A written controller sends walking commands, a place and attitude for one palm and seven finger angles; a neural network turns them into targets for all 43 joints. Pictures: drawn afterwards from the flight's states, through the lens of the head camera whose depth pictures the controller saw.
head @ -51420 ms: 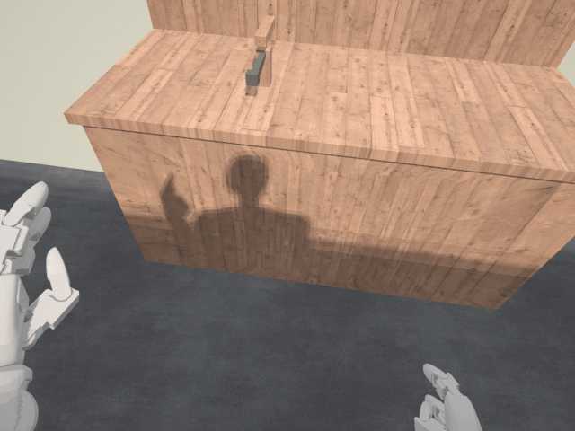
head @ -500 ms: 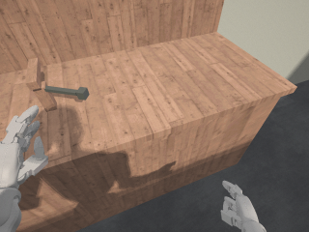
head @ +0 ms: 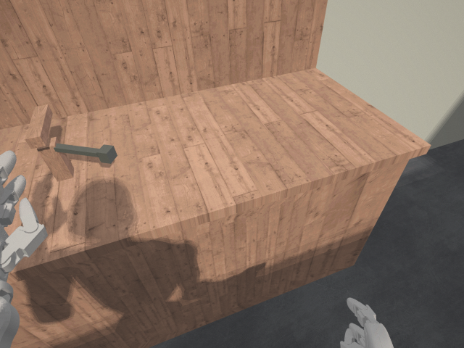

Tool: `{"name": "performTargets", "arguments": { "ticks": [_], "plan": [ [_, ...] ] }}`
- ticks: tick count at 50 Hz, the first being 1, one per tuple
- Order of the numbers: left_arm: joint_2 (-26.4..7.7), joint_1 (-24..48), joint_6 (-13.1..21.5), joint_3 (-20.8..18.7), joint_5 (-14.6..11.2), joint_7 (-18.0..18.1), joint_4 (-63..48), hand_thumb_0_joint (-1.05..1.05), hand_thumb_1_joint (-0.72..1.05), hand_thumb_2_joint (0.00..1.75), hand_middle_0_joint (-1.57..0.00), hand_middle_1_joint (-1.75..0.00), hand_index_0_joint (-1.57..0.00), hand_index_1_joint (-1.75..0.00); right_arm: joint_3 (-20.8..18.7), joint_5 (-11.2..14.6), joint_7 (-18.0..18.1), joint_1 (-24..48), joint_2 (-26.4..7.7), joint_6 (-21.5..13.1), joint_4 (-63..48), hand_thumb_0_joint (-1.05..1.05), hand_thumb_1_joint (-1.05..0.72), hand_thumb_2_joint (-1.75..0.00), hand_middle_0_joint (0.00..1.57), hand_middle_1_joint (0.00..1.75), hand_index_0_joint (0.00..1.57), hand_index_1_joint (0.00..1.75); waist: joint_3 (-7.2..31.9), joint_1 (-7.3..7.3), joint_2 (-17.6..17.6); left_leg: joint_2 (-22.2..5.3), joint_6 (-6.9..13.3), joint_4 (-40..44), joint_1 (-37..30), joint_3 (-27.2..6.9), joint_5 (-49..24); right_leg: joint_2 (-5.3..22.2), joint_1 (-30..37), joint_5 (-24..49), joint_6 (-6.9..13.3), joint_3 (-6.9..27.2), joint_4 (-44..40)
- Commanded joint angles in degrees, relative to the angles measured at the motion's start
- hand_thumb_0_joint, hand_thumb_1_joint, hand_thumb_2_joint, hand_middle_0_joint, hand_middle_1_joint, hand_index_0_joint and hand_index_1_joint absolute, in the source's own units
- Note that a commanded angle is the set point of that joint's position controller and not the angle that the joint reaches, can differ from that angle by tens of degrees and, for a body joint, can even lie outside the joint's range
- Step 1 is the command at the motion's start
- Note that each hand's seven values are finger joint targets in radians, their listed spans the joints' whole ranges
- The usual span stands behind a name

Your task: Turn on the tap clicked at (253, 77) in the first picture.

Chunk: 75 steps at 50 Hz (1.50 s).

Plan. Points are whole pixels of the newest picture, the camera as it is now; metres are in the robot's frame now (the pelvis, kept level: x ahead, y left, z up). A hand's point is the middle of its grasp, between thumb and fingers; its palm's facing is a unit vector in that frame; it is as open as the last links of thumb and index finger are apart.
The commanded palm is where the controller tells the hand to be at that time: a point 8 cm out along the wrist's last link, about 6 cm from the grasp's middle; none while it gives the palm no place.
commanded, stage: turn the palm inward beside the body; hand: left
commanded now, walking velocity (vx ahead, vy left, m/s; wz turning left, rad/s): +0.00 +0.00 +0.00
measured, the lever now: (107, 154) +0.46 +0.32 +0.10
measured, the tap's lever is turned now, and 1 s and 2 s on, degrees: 57 57 57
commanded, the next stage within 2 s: reach beside the lever's end, fingers flat in 1.38 s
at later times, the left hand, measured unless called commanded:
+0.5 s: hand (28, 260) +0.18 +0.28 +0.16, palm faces +0.54 -0.83 -0.14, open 7.4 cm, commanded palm +0.12 +0.31 +0.18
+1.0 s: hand (15, 269) +0.16 +0.29 +0.16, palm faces +0.57 -0.82 -0.08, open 7.4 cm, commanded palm +0.10 +0.32 +0.17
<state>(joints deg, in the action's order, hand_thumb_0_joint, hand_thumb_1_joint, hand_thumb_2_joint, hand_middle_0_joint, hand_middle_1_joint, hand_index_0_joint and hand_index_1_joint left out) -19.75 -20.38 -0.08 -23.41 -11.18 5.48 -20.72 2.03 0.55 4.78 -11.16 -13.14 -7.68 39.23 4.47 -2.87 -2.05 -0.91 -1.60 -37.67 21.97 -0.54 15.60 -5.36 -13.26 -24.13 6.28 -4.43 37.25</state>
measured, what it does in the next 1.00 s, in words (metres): shifts its weight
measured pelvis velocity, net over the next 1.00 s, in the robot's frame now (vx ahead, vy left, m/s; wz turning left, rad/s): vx -0.02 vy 0.05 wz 0.03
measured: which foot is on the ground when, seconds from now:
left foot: down 0.00-1.00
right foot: down 0.00-1.00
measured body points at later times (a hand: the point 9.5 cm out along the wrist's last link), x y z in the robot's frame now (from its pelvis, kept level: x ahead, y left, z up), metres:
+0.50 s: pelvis -0.01 +0.03 +0.00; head -0.05 +0.00 +0.45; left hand +0.14 +0.32 +0.17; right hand +0.20 -0.17 -0.06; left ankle +0.05 +0.14 -0.72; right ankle -0.04 -0.03 -0.72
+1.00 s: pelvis -0.02 +0.05 +0.00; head -0.05 +0.03 +0.45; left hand +0.13 +0.33 +0.17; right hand +0.21 -0.14 -0.06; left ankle +0.05 +0.14 -0.72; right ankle -0.04 -0.03 -0.72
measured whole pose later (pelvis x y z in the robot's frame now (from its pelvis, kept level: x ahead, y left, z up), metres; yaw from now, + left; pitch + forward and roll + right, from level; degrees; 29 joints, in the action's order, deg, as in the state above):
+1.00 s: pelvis -0.02 +0.05 +0.00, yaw +2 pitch -3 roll -1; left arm -10.9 -25.5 -9.4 -12.5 -11.5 15.2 -31.0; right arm 4.4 0.6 5.0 -7.8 -12.3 -12.2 38.7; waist 2.4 -5.0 -3.0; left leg 2.3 2.1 -36.4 20.5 -0.8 13.3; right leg -2.2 -11.0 -22.3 3.2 -5.3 35.7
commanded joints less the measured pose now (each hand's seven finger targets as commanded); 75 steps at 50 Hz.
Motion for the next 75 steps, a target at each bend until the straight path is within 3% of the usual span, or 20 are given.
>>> {"name": "performTargets", "arguments": {
  "ticks": [1, 4, 9, 11, 14, 17, 22, 29, 33, 35, 42, 45, 48, 49, 56, 59, 62, 65, 70, 75],
  "plan": [
    [-9.42, 1.58, -0.79, -6.17, -1.11, -0.48, -9.37, 0.00, 0.90, 0.90, -0.20, -0.30, -0.20, -0.30, -2.04, 0.90, 0.96, 8.57, -6.38, -3.79, -10.71, 0.00, -0.90, -0.90, 0.20, 0.30, 0.20, 0.30, 3.49, -0.95, 2.60, 0.96, 2.86, -0.15, -4.77, -0.11, -12.43, 10.43, -0.56, 45.82, -10.06, 8.52, -7.13],
    [-8.96, 5.13, -0.38, -4.53, -1.23, -1.17, -12.64, 0.00, 0.90, 0.90, -0.20, -0.30, -0.20, -0.30, -2.26, 1.06, 1.75, 8.94, -6.75, -5.27, -10.84, 0.00, -0.90, -0.90, 0.20, 0.30, 0.20, 0.30, 2.09, -0.21, 4.32, 1.08, 3.36, -0.13, -5.83, -0.55, -12.35, 10.11, -2.77, 43.06, -10.32, 8.73, -8.13],
    [-9.55, 4.84, 4.97, -4.05, 0.56, 1.26, -18.47, 0.00, 0.90, 0.90, -0.20, -0.30, -0.20, -0.30, -2.94, 0.23, 1.49, 7.26, -6.58, -7.87, -10.23, 0.00, -0.90, -0.90, 0.20, 0.30, 0.20, 0.30, 8.42, -0.84, 1.12, 1.72, 3.74, -0.01, -9.06, -0.37, -15.11, 8.92, -2.64, 41.32, -9.23, 6.60, -5.91],
    [-7.45, 2.24, 5.83, -2.69, 0.89, 2.41, -17.77, 0.00, 0.90, 0.90, -0.20, -0.30, -0.20, -0.30, -2.77, 0.07, 1.14, 7.28, -6.08, -8.23, -10.40, 0.00, -0.90, -0.90, 0.20, 0.30, 0.20, 0.30, 9.10, -1.06, 0.14, 1.82, 3.74, 0.27, -9.18, -0.29, -14.68, 8.57, -3.18, 38.64, -8.78, 5.76, -5.56],
    [-7.40, -0.03, 4.53, -3.28, 0.64, 3.81, -16.74, 0.00, 0.90, 0.90, -0.20, -0.30, -0.20, -0.30, -2.57, 0.44, 0.99, 8.17, -6.19, -8.28, -10.40, 0.00, -0.90, -0.90, 0.20, 0.30, 0.20, 0.30, 7.53, -1.70, -1.42, 1.62, 3.65, 0.98, -8.76, -0.37, -13.34, 7.93, -4.06, 32.17, -7.66, 5.01, -6.53],
    [-4.37, -0.60, 1.28, -1.21, -0.91, 4.04, -14.22, 0.00, 0.90, 0.90, -0.20, -0.30, -0.20, -0.30, -2.05, 0.82, 1.15, 9.55, -5.97, -7.63, -10.81, 0.00, -0.90, -0.90, 0.20, 0.30, 0.20, 0.30, 3.80, -1.58, 2.79, 1.14, 3.53, 2.43, -7.04, -0.97, -9.72, 7.65, -4.96, 26.16, -7.61, 4.69, -8.53],
    [-2.42, 2.54, -2.25, 2.33, -0.72, 4.62, -15.23, 0.00, 0.90, 0.90, -0.20, -0.30, -0.20, -0.30, -1.21, 1.05, 1.62, 11.59, -5.77, -7.55, -11.22, 0.00, -0.90, -0.90, 0.20, 0.30, 0.20, 0.30, 0.58, -1.47, 1.63, 1.03, 3.92, 4.51, -8.33, -1.50, -6.32, 6.43, -7.39, 15.13, -6.54, 3.87, -10.86],
    [-3.09, 3.78, -0.82, 3.78, 1.24, 6.95, -20.67, 0.00, 0.90, 0.90, -0.20, -0.30, -0.20, -0.30, -0.38, 0.59, 1.35, 13.01, -5.29, -8.90, -11.30, 0.00, -0.90, -0.90, 0.20, 0.30, 0.20, 0.30, 1.16, -1.92, -1.57, 0.91, 3.87, 6.14, -9.91, -2.56, -1.52, 5.67, -8.82, 5.32, -5.41, 3.49, -11.69],
    [-0.72, 1.60, -1.30, 5.21, 0.89, 7.76, -20.20, 0.00, 0.90, 0.90, -0.20, -0.30, -0.20, -0.30, -0.01, 0.51, 0.97, 13.77, -4.94, -8.72, -11.12, 0.00, -0.90, -0.90, 0.20, 0.30, 0.20, 0.30, 0.50, -2.00, -1.83, 0.83, 3.56, 6.88, -9.08, -3.08, 2.16, 5.54, -8.75, 2.35, -5.22, 2.75, -11.55],
    [0.06, 1.04, -1.94, 5.83, 0.84, 8.36, -22.18, 0.00, 0.90, 0.90, -0.20, -0.30, -0.20, -0.30, 0.14, 0.49, 0.89, 14.22, -4.72, -8.67, -11.46, 0.00, -0.90, -0.90, 0.20, 0.30, 0.20, 0.30, 1.60, -2.00, -3.36, 0.91, 3.46, 7.35, -9.43, -3.29, 2.45, 5.57, -8.27, 3.04, -5.05, 2.27, -10.89],
    [1.01, 1.81, -4.40, 6.56, 0.19, 9.11, -22.57, 0.00, 0.90, 0.90, -0.20, -0.30, -0.20, -0.30, 0.25, 0.46, 0.99, 14.77, -5.10, -8.30, -11.22, 0.00, -0.90, -0.90, 0.20, 0.30, 0.20, 0.30, -0.68, -1.79, -0.72, 0.64, 3.40, 8.59, -8.46, -4.63, 6.69, 5.34, -8.57, 0.56, -5.18, 1.62, -11.12],
    [1.24, 3.28, -4.75, 7.16, 0.79, 9.69, -24.56, 0.00, 0.90, 0.90, -0.20, -0.30, -0.20, -0.30, 0.37, 0.40, 1.01, 14.98, -4.83, -8.39, -11.22, 0.00, -0.90, -0.90, 0.20, 0.30, 0.20, 0.30, 0.06, -1.73, -3.76, 0.66, 3.23, 8.88, -9.47, -4.78, 6.48, 5.43, -8.41, 1.36, -4.95, 1.61, -10.53],
    [1.42, 2.74, -5.01, 6.72, 0.65, 10.05, -24.11, 0.00, 0.90, 0.90, -0.20, -0.30, -0.20, -0.30, 0.32, 0.16, 0.77, 14.47, -5.11, -8.37, -11.06, 0.00, -0.90, -0.90, 0.20, 0.30, 0.20, 0.30, 0.90, -1.95, -2.07, 0.21, 2.94, 9.65, -9.76, -5.85, 6.01, 5.10, -7.79, 2.94, -4.68, 0.90, -9.52],
    [0.90, 2.21, -5.51, 6.07, 0.65, 10.13, -24.37, 0.00, 0.90, 0.90, -0.20, -0.30, -0.20, -0.30, 0.34, 0.32, 0.82, 14.98, -5.07, -8.35, -11.14, 0.00, -0.90, -0.90, 0.20, 0.30, 0.20, 0.30, 0.80, -2.41, -3.83, 0.35, 2.93, 9.71, -10.14, -5.76, 4.55, 5.11, -7.29, 4.04, -4.44, 1.17, -9.71],
    [2.26, -0.08, -8.90, 6.45, -0.37, 8.80, -22.32, 0.00, 0.90, 0.90, -0.20, -0.30, -0.20, -0.30, 0.14, 0.39, 0.74, 14.12, -5.31, -6.93, -11.57, 0.00, -0.90, -0.90, 0.20, 0.30, 0.20, 0.30, 2.38, -2.61, 1.12, 0.23, 2.83, 8.53, -11.80, -4.62, -5.82, 5.01, -4.88, 10.92, -4.55, 0.62, -10.11],
    [0.95, 0.49, -9.57, 5.03, -0.13, 8.99, -23.10, 0.00, 0.90, 0.90, -0.20, -0.30, -0.20, -0.30, -0.02, 0.37, 0.66, 13.77, -5.38, -6.41, -11.48, 0.00, -0.90, -0.90, 0.20, 0.30, 0.20, 0.30, 3.49, -2.87, -0.99, 0.51, 2.76, 7.34, -13.24, -3.87, -11.26, 5.14, -4.01, 15.45, -4.47, 0.93, -10.14],
    [2.00, 1.14, -8.68, 6.03, -0.10, 9.39, -23.80, 0.00, 0.90, 0.90, -0.20, -0.30, -0.20, -0.30, -0.12, 0.18, 0.38, 13.05, -5.26, -6.13, -11.79, 0.00, -0.90, -0.90, 0.20, 0.30, 0.20, 0.30, 4.51, -2.18, 0.54, 0.59, 2.89, 6.33, -13.87, -3.25, -13.54, 5.28, -3.93, 18.39, -4.79, 0.92, -9.78],
    [2.14, 1.32, -7.40, 6.41, 0.42, 9.64, -25.10, 0.00, 0.90, 0.90, -0.20, -0.30, -0.20, -0.30, -0.12, 0.10, 0.07, 12.87, -4.98, -6.04, -11.93, 0.00, -0.90, -0.90, 0.20, 0.30, 0.20, 0.30, 5.09, -2.06, -1.47, 0.72, 2.74, 5.78, -14.46, -3.05, -15.68, 5.44, -3.56, 20.75, -4.61, 1.04, -9.21],
    [2.32, 0.89, -6.96, 6.97, 0.28, 9.31, -23.56, 0.00, 0.90, 0.90, -0.20, -0.30, -0.20, -0.30, -0.08, 0.41, 0.22, 13.08, -5.02, -5.83, -12.17, 0.00, -0.90, -0.90, 0.20, 0.30, 0.20, 0.30, 3.16, -2.03, -1.23, 0.89, 3.05, 6.04, -13.17, -2.76, -12.38, 5.62, -4.14, 18.50, -4.78, 1.66, -10.22],
    [0.27, 1.13, -8.08, 4.23, -0.62, 9.10, -20.22, 0.00, 0.90, 0.90, -0.20, -0.30, -0.20, -0.30, -0.21, 0.74, 0.75, 13.13, -5.31, -5.25, -11.60, 0.00, -0.90, -0.90, 0.20, 0.30, 0.20, 0.30, 2.27, -2.06, 1.80, 1.22, 3.32, 5.96, -11.86, -2.44, -11.05, 5.99, -3.19, 19.67, -5.40, 2.70, -11.56]
  ]
}}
